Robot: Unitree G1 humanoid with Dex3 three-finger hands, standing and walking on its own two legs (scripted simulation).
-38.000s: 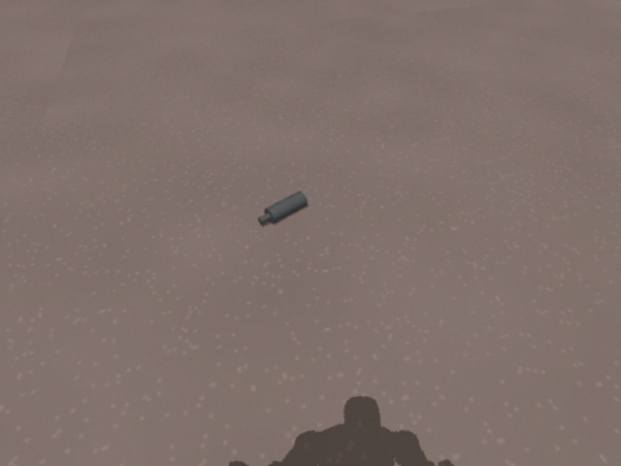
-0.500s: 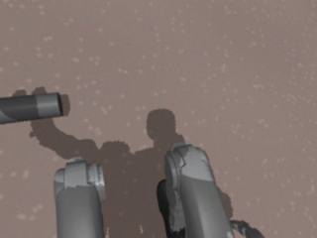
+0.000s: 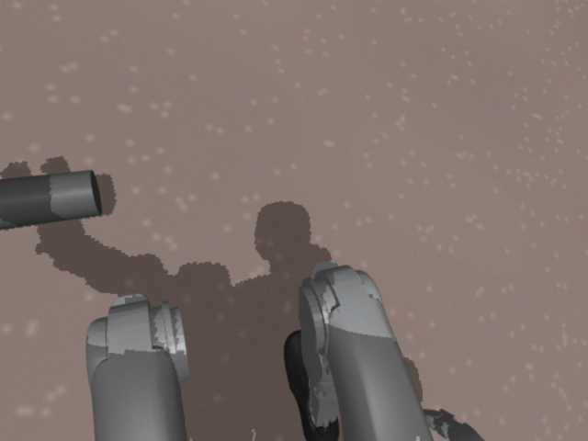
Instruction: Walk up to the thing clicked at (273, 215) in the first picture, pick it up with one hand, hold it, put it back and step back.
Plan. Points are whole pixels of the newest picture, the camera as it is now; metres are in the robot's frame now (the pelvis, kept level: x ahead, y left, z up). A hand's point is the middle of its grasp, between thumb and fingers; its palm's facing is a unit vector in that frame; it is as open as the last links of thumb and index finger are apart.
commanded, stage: rise first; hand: left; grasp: from above
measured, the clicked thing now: (7, 203) +0.48 +0.35 -0.29
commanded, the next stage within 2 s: approach in 0.86 s
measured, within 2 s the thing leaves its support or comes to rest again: neither
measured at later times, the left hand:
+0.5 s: hand out of the picture +0.44 +0.36 -0.17, palm faces -0.44 -0.10 -0.89, open 14.2 cm
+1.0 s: hand out of the picture +0.44 +0.37 -0.16, palm faces -0.44 -0.10 -0.89, open 14.3 cm
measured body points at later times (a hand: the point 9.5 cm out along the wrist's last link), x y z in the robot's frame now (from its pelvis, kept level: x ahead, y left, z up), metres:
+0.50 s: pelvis +0.00 +0.00 +0.00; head +0.25 +0.10 +0.36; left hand +0.46 +0.37 -0.12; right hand +0.06 -0.27 -0.09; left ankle +0.07 +0.12 -0.29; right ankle +0.11 -0.13 -0.29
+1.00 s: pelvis +0.00 +0.00 +0.00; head +0.24 +0.10 +0.37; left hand +0.46 +0.37 -0.11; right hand +0.06 -0.27 -0.09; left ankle +0.07 +0.12 -0.29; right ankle +0.11 -0.13 -0.29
